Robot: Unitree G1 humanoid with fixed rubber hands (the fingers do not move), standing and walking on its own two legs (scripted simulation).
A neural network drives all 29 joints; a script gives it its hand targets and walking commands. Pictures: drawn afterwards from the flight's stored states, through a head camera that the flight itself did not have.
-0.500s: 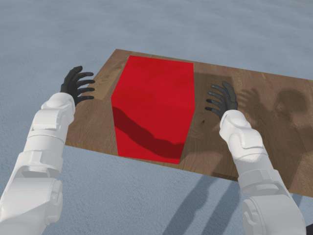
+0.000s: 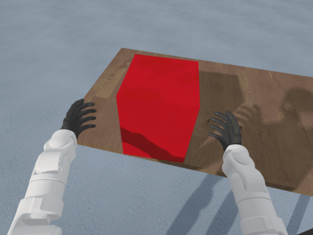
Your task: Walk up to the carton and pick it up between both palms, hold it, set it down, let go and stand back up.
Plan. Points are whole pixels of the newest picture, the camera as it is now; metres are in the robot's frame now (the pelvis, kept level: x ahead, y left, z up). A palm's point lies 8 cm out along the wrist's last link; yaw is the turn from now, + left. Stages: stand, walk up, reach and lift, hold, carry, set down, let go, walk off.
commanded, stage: set down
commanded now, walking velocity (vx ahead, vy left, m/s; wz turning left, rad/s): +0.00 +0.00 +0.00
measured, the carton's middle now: (159, 109) +0.48 +0.01 +0.05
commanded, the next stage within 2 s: let go in 1.42 s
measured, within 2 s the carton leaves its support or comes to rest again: neither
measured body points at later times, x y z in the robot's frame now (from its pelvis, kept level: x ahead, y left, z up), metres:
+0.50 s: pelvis +0.01 +0.00 +0.00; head +0.02 +0.01 +0.45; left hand +0.25 +0.23 +0.00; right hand +0.25 -0.20 +0.02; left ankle +0.02 +0.10 -0.75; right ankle +0.02 -0.12 -0.75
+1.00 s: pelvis +0.04 -0.01 +0.00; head +0.04 -0.01 +0.45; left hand +0.24 +0.23 -0.04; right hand +0.24 -0.21 -0.03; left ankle +0.02 +0.10 -0.75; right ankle +0.02 -0.12 -0.75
